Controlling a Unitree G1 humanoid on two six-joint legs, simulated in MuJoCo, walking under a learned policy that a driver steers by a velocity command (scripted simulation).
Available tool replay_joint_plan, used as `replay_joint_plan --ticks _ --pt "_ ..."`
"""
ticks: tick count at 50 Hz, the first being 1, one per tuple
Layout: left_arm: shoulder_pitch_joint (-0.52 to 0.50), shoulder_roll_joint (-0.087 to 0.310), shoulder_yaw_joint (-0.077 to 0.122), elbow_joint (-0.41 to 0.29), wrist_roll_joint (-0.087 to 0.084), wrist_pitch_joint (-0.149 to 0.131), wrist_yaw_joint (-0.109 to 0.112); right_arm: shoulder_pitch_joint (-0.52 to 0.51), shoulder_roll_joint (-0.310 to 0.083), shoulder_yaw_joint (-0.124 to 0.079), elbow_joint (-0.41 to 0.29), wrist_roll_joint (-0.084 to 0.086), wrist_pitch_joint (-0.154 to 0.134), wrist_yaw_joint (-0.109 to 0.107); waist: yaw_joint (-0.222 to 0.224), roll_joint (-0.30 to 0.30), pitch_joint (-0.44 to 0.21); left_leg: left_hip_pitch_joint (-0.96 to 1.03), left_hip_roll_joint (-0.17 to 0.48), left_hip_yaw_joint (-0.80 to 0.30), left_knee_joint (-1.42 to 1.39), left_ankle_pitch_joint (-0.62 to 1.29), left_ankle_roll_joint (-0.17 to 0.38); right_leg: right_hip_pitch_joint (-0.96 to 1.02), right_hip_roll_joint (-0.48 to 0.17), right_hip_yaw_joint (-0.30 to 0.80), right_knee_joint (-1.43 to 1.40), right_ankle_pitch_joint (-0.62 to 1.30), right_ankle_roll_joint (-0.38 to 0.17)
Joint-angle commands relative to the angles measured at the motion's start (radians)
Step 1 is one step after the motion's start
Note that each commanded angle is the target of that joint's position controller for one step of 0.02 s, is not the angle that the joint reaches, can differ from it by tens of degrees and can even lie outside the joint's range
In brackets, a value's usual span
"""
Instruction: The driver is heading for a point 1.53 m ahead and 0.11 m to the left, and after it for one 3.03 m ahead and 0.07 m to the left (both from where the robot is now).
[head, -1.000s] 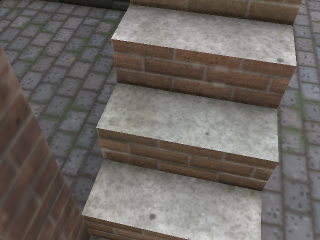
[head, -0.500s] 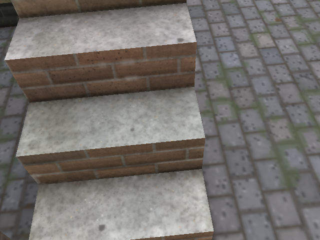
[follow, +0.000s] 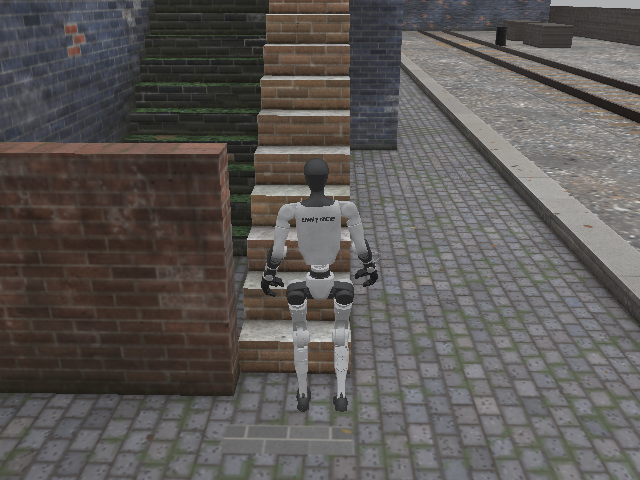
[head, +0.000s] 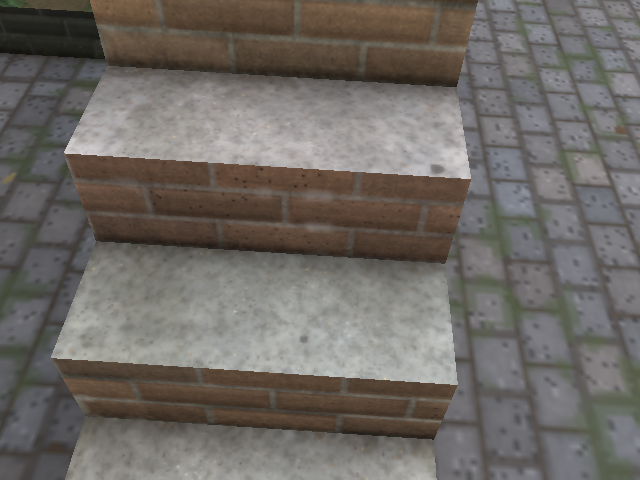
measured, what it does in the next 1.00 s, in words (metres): climbs: right foot, then left foot 0.20 m higher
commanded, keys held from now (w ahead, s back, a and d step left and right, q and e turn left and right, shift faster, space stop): w+q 0.32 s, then w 0.16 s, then w+e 0.52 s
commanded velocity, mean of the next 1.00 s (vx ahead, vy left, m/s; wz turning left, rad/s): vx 0.49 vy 0.00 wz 0.10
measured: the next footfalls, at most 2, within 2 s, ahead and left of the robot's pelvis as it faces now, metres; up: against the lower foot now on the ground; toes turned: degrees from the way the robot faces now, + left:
right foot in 0.32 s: +0.17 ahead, -0.11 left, +0.00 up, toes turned +11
left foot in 0.84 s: +0.34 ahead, +0.30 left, +0.21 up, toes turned +19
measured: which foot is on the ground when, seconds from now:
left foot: down 0.00-0.32, up 0.34-0.82, down 0.84-1.00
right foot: up 0.00-0.30, down 0.32-0.88, up 0.90-1.00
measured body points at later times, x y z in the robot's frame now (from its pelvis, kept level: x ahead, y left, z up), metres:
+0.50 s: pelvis +0.12 -0.01 +0.01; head +0.15 -0.02 +0.46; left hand +0.13 +0.27 -0.09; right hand +0.42 -0.15 -0.06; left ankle +0.04 +0.11 -0.49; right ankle +0.13 -0.11 -0.73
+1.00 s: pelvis +0.24 +0.16 +0.11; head +0.26 +0.18 +0.56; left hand +0.28 +0.42 -0.03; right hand +0.45 -0.05 +0.02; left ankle +0.30 +0.28 -0.53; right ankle +0.17 -0.01 -0.40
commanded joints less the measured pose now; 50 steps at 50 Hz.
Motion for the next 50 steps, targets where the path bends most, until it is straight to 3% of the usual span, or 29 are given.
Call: replay_joint_plan --ticks 1,2,4,7,12,14,16,17,18,19,21,24,25,27,31,35,36,38,39,40,41,42,43,44,45,46,47,48,50 --pt "-0.067 0.070 0.002 -0.116 -0.005 -0.052 -0.020 0.221 -0.140 -0.053 0.011 0.011 0.017 -0.007 -0.077 0.064 -0.080 0.479 0.330 -0.452 -0.220 0.334 0.269 -0.587 -0.063 0.065 0.394 0.035 0.020" --pt "-0.124 0.061 0.000 -0.133 0.018 -0.054 -0.017 0.160 -0.125 -0.046 -0.008 0.009 0.023 -0.010 -0.058 0.017 -0.019 0.383 0.302 -0.419 -0.255 0.340 0.235 -0.580 -0.080 0.060 0.331 0.090 0.018" --pt "-0.161 0.031 -0.006 -0.162 0.036 -0.051 -0.008 0.068 -0.106 -0.032 -0.044 -0.006 0.011 -0.029 -0.009 0.049 0.006 0.219 0.243 -0.326 -0.293 0.552 0.202 -0.463 -0.072 0.030 0.263 0.175 0.031" --pt "-0.086 -0.034 -0.030 -0.143 0.034 -0.029 0.022 -0.054 -0.145 -0.045 -0.090 0.004 0.019 -0.045 0.049 0.162 -0.047 -0.024 0.133 -0.124 -0.248 0.814 0.143 -0.129 -0.004 -0.081 0.085 0.207 0.062" --pt "-0.123 0.024 -0.002 -0.218 0.030 0.000 0.042 -0.057 -0.140 -0.048 -0.120 0.035 0.044 -0.056 0.058 0.160 -0.114 0.145 0.147 -0.247 -0.057 1.209 0.080 -0.060 0.039 -0.088 -0.156 0.114 0.026" --pt "-0.098 0.022 0.009 -0.225 0.019 -0.005 0.041 -0.102 -0.142 -0.051 -0.127 0.018 0.054 -0.066 0.083 0.216 -0.154 0.357 0.179 -0.341 0.060 1.256 0.059 -0.024 -0.008 -0.024 -0.566 0.260 -0.011" --pt "0.025 0.052 0.029 -0.148 0.018 -0.018 0.021 -0.147 -0.069 -0.035 -0.158 0.022 0.049 -0.056 0.097 0.111 -0.150 0.221 0.084 -0.303 0.309 0.867 0.013 0.293 -0.065 0.015 -0.911 0.698 -0.034" --pt "0.076 0.077 0.028 -0.110 0.021 -0.025 0.010 -0.125 0.039 -0.007 -0.189 -0.014 0.036 -0.042 0.042 -0.197 -0.156 -0.212 -0.056 -0.204 0.616 -0.212 -0.047 0.622 -0.284 0.210 -0.704 1.478 -0.077" --pt "0.088 0.090 0.036 -0.113 0.074 -0.015 0.017 0.039 -0.013 -0.020 -0.140 0.015 0.022 -0.043 -0.015 -0.209 -0.176 -0.420 -0.069 -0.212 0.908 -0.354 -0.109 0.571 -0.525 0.372 -0.612 1.569 -0.260" --pt "0.075 0.068 0.038 -0.128 0.082 -0.002 0.019 0.035 -0.064 -0.031 -0.113 0.032 0.028 -0.042 0.014 -0.106 -0.166 -0.490 -0.029 -0.191 1.119 -0.350 -0.145 0.527 -0.501 0.357 -0.628 1.303 -0.339" --pt "0.041 0.051 0.036 -0.110 0.054 0.029 0.025 -0.069 -0.030 -0.014 -0.140 0.040 0.038 -0.037 0.013 -0.062 -0.069 -0.665 0.008 -0.128 1.327 -0.357 -0.169 0.433 -0.402 0.304 -0.723 0.642 -0.295" --pt "0.130 0.053 0.022 -0.033 0.027 0.021 0.040 -0.204 0.053 0.041 -0.202 0.015 0.042 -0.015 0.038 0.010 0.044 -0.814 0.022 -0.115 1.429 -0.295 -0.166 0.312 -0.366 0.229 -0.808 0.436 -0.260" --pt "0.149 0.055 0.011 0.006 0.047 -0.018 0.023 -0.316 0.034 0.025 -0.263 -0.088 0.076 -0.025 0.041 0.075 0.079 -0.818 -0.025 -0.098 1.468 -0.196 -0.106 0.195 -0.345 0.179 -0.823 0.510 -0.236" --pt "0.184 0.123 0.037 0.080 0.043 -0.042 -0.002 -0.335 0.065 0.028 -0.298 -0.085 0.102 -0.042 0.035 -0.053 0.010 -0.945 -0.027 -0.066 1.704 -0.221 -0.059 0.283 -0.371 0.215 -0.848 0.441 -0.262" --pt "0.225 0.064 0.024 0.175 0.028 -0.040 0.006 -0.430 0.088 0.051 -0.384 -0.060 0.100 -0.034 0.001 -0.054 0.050 -1.115 0.108 -0.009 1.602 -0.211 -0.037 0.321 -0.328 0.205 -0.907 0.201 -0.231" --pt "0.285 0.093 0.039 0.218 0.042 -0.054 0.037 -0.528 0.128 0.066 -0.446 -0.060 0.096 -0.026 0.051 -0.117 0.023 -1.251 0.173 -0.029 1.600 -0.235 -0.018 0.464 -0.371 0.245 -0.947 0.247 -0.233" --pt "0.324 0.068 0.036 0.239 0.027 -0.048 0.046 -0.553 0.148 0.081 -0.466 -0.054 0.096 -0.027 0.064 -0.172 0.014 -1.230 0.194 -0.017 1.455 -0.319 -0.011 0.476 -0.322 0.222 -0.960 0.339 -0.234" --pt "0.357 0.052 0.041 0.255 0.031 -0.032 0.064 -0.586 0.162 0.087 -0.500 -0.063 0.100 -0.021 0.067 -0.148 -0.036 -1.114 0.205 -0.040 1.291 -0.308 0.010 0.513 -0.318 0.202 -0.985 0.502 -0.214" --pt "0.280 0.074 0.044 0.199 0.015 -0.004 0.047 -0.497 0.151 0.096 -0.462 -0.037 0.098 -0.018 0.047 -0.076 -0.097 -0.751 0.189 0.087 0.969 -0.294 -0.009 0.350 -0.272 0.099 -1.050 0.634 -0.218" --pt "0.237 0.103 0.060 0.167 0.018 0.009 0.041 -0.460 0.199 0.104 -0.452 0.001 0.099 -0.029 0.034 -0.174 -0.110 -0.415 0.131 0.058 0.795 -0.494 0.008 0.178 -0.261 0.085 -1.068 0.844 -0.197" --pt "0.193 0.152 0.072 0.149 0.022 0.003 0.024 -0.225 0.131 0.061 -0.374 0.027 0.114 -0.049 -0.058 -0.178 -0.260 -0.143 0.058 0.050 0.738 -0.396 0.013 0.248 -0.255 0.054 -0.901 1.335 -0.199" --pt "0.207 0.238 0.089 0.157 -0.002 -0.012 -0.008 -0.043 0.062 0.016 -0.301 0.046 0.130 -0.055 -0.115 -0.192 -0.376 0.037 -0.026 0.164 0.681 -0.347 -0.004 0.288 -0.281 0.043 -0.763 1.594 -0.191" --pt "0.095 0.246 0.092 0.087 -0.056 -0.044 -0.039 0.090 -0.021 -0.026 -0.275 0.005 0.102 -0.064 -0.240 -0.117 -0.448 0.235 0.069 -0.097 0.556 -0.267 0.012 0.068 -0.182 0.036 -0.443 1.609 -0.126" --pt "-0.001 0.182 0.080 -0.009 -0.070 -0.061 -0.067 0.227 -0.204 -0.080 -0.230 -0.047 0.103 -0.067 -0.313 0.386 -0.563 0.287 0.283 -0.609 0.063 -0.479 0.017 -0.046 -0.027 0.068 -0.060 1.017 -0.090" --pt "0.023 0.049 0.066 0.005 0.001 -0.047 -0.082 0.124 -0.239 -0.091 -0.199 -0.030 0.114 -0.064 -0.216 0.510 -0.525 0.142 0.373 -0.949 -0.230 -0.843 0.030 -0.188 0.082 0.195 0.472 0.346 -0.067" --pt "0.103 -0.118 0.045 0.030 0.042 -0.033 -0.068 0.006 -0.211 -0.088 -0.194 -0.045 0.109 -0.050 -0.080 0.359 -0.364 -0.061 0.446 -0.991 -0.279 -0.842 0.028 -0.306 0.088 0.337 0.818 0.370 -0.029" --pt "0.114 -0.143 0.038 0.012 0.063 -0.007 -0.053 -0.133 -0.121 -0.061 -0.185 -0.052 0.109 -0.039 0.028 0.223 -0.241 -0.188 0.442 -0.865 -0.169 -0.800 0.059 -0.370 0.032 0.245 0.896 0.459 -0.020" --pt "0.117 -0.149 0.029 0.008 0.079 0.017 -0.042 -0.225 -0.002 -0.024 -0.125 -0.037 0.105 -0.025 0.107 0.196 -0.039 -0.303 0.391 -0.613 -0.012 -0.679 0.042 -0.486 -0.005 0.156 0.909 0.507 -0.020" --pt "0.061 -0.090 0.019 0.089 0.056 0.061 -0.026 -0.128 0.064 -0.001 -0.024 -0.040 0.075 -0.009 0.085 0.165 -0.005 -0.307 0.326 -0.310 0.141 -0.566 -0.009 -0.526 0.027 0.127 0.901 0.429 -0.068"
